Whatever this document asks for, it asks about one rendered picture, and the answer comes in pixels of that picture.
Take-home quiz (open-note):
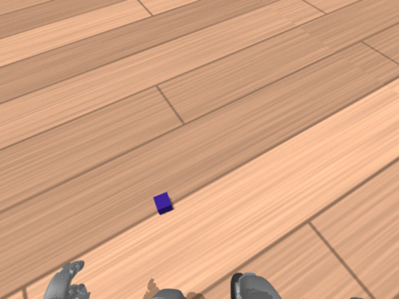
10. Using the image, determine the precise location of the left robot hand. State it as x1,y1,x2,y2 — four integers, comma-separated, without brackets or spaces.
43,260,90,299

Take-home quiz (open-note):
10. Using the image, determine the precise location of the cube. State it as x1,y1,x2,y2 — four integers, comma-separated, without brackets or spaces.
153,192,173,215

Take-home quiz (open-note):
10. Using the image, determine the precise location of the right robot foot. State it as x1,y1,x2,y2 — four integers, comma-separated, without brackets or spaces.
231,273,243,299

